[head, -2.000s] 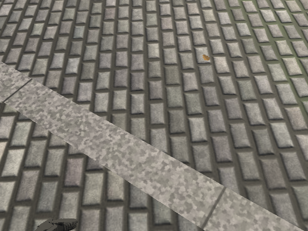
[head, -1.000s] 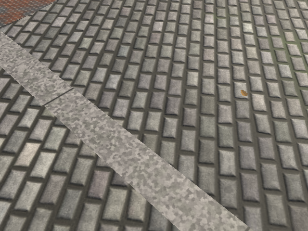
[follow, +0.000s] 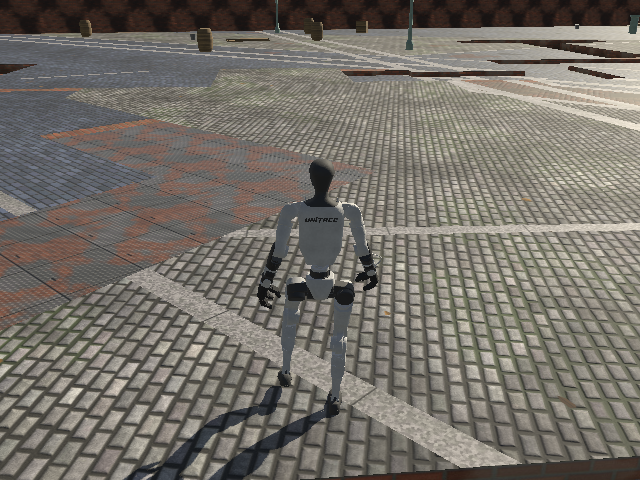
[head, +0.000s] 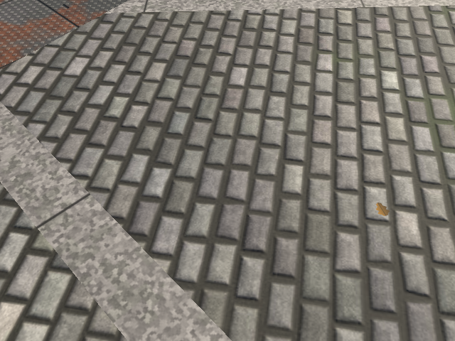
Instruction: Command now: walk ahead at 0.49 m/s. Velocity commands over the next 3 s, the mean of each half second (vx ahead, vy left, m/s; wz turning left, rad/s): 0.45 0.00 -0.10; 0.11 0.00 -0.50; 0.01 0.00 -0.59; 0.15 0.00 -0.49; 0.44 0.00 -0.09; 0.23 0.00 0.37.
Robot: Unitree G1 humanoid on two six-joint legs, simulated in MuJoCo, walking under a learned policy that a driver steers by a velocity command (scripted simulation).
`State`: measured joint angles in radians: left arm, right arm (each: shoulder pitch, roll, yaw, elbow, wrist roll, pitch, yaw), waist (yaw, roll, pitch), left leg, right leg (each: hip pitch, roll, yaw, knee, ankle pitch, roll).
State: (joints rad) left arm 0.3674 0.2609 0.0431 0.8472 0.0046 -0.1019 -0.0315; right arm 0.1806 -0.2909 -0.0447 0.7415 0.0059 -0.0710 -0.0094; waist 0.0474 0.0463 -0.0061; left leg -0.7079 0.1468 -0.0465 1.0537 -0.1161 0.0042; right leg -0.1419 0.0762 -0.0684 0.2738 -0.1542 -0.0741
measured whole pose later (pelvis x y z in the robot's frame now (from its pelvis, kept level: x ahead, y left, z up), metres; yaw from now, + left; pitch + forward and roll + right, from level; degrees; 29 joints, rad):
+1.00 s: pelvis +0.40 +0.02 -0.01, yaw -20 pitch +4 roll +2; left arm 0.19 0.29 0.08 0.62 0.00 0.02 0.02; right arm 0.06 -0.28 -0.06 0.74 0.00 0.00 -0.03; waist 0.03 0.01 0.05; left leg -0.53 0.00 -0.08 0.96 -0.42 -0.06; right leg -0.42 0.08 0.08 0.46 -0.09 -0.06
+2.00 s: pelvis +0.42 -0.01 +0.00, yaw -52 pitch +2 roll +1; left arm 0.31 0.27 0.05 0.67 -0.01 -0.04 0.00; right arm 0.16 -0.31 -0.08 0.74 0.01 -0.06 0.02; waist 0.04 0.02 -0.02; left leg -0.49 0.04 -0.03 0.66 -0.16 -0.03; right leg -0.14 0.06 0.11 0.34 -0.23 -0.05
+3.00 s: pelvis +0.67 -0.30 -0.01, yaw -39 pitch +1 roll -2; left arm 0.12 0.30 0.07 0.77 0.00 -0.03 0.00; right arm 0.18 -0.32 -0.07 0.64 0.01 0.06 -0.01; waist 0.02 0.02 0.08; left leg -0.52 0.09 0.01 0.81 -0.27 -0.04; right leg -0.23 -0.04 -0.20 0.39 -0.16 -0.01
